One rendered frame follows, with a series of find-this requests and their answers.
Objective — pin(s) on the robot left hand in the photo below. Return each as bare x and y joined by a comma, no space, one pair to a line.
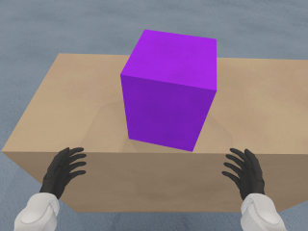
58,174

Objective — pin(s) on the robot right hand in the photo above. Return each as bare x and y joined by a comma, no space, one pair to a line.
251,176

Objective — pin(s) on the right robot forearm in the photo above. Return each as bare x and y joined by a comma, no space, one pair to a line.
259,214

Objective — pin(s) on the left robot forearm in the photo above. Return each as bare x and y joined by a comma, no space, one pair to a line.
40,213

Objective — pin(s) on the carton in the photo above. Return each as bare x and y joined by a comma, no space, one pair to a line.
168,85

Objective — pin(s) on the pedestal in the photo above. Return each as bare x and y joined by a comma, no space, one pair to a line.
260,105

